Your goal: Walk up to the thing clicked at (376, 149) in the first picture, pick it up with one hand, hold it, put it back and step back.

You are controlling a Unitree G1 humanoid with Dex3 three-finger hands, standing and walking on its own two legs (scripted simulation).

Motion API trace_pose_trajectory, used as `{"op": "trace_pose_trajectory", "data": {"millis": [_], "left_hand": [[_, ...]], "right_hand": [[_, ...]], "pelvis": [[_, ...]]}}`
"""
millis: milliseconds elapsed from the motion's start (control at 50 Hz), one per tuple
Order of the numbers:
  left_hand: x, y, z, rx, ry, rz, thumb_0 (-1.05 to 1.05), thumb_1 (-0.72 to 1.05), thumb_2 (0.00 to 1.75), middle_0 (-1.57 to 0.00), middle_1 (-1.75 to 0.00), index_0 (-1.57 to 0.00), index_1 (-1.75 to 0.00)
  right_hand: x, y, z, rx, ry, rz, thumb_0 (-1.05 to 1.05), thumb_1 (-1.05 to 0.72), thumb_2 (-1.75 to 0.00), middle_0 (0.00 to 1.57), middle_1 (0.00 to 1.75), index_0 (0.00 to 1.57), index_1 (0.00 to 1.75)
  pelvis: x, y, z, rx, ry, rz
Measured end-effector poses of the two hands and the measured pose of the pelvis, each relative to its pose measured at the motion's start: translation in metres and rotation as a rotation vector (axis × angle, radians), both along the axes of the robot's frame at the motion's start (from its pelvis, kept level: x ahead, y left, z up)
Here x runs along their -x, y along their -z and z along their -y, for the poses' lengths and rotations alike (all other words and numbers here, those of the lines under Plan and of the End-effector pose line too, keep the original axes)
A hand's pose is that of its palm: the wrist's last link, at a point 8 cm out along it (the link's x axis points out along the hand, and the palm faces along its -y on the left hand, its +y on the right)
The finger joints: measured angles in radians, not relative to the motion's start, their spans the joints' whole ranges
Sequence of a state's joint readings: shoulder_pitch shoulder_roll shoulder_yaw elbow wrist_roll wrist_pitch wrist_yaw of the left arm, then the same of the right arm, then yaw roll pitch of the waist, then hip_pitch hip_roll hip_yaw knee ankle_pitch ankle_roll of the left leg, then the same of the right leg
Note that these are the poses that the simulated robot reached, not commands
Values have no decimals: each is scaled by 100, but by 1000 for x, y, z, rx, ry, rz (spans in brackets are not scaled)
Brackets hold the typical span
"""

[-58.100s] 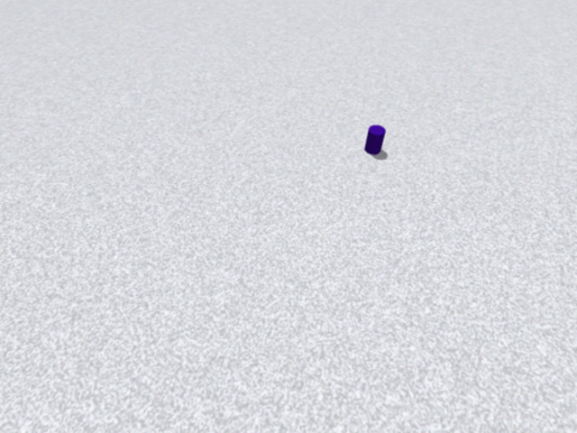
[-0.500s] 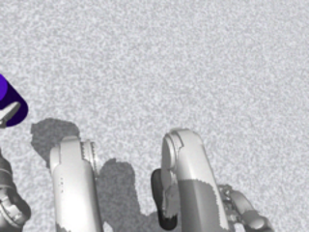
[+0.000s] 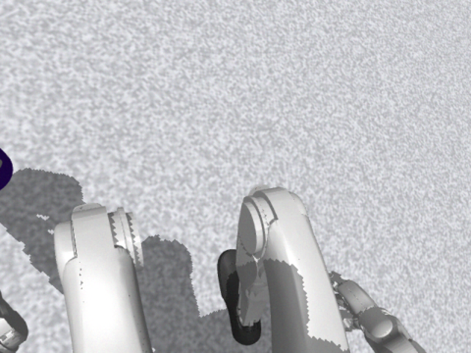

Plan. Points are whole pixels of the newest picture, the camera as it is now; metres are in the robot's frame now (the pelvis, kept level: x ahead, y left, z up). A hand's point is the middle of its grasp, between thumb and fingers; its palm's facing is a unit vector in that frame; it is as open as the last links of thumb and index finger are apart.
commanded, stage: lower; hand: left
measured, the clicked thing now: out of the picture +0.41 +0.35 -0.13
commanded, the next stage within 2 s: loosen in 0.92 s
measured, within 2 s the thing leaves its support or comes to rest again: rests again in 1.80 s
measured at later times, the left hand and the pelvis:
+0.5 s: hand out of the picture +0.41 +0.36 -0.16, palm faces +0.59 -0.80 -0.06, open 11.8 cm; pelvis +0.00 +0.01 -0.02, yaw -3 degrees
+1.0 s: hand out of the picture +0.41 +0.36 -0.18, palm faces +0.58 -0.82 -0.05, open 11.8 cm; pelvis -0.01 +0.02 -0.02, yaw -5 degrees
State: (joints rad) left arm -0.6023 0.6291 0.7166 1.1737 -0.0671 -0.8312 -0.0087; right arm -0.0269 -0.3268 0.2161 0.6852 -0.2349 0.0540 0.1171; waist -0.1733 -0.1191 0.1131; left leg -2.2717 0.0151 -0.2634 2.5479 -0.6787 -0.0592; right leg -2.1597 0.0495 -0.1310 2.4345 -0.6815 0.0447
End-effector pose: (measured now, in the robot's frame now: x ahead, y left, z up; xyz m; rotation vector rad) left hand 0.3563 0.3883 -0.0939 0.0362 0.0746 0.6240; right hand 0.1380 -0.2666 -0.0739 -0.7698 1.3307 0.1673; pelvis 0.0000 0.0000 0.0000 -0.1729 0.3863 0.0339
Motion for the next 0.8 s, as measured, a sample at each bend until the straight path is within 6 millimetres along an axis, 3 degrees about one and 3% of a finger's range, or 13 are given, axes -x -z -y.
{"op": "trace_pose_trajectory", "data": {"millis": [340, 800], "left_hand": [[0, 49, -1, 17, -21, -24, -2, -58, 97, -63, -99, -63, -99], [-2, 77, -4, 25, -7, -25, -2, -58, 97, -63, -99, -63, -99]], "right_hand": [[-3, -9, -2, 76, -124, -26, 0, -90, -90, 20, 30, 20, 30], [-7, -26, -17, 144, -237, -37, 0, -90, -89, 20, 30, 20, 30]], "pelvis": [[3, 13, -5, 34, 26, 77], [10, 18, -14, 86, 47, 148]]}}
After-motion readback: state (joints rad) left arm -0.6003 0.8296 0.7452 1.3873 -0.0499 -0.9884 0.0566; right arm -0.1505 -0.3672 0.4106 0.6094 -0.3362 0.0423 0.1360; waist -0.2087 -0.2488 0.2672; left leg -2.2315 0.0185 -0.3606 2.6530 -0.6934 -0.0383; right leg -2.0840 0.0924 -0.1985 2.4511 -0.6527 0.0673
